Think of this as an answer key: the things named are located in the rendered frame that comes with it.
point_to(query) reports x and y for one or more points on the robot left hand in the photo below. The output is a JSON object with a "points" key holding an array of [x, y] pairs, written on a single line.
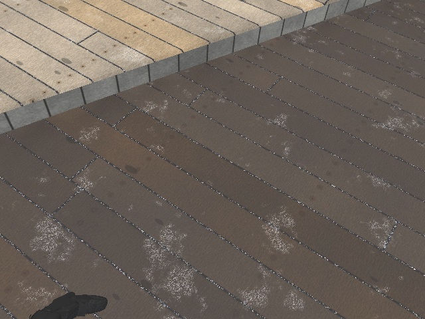
{"points": [[70, 306]]}

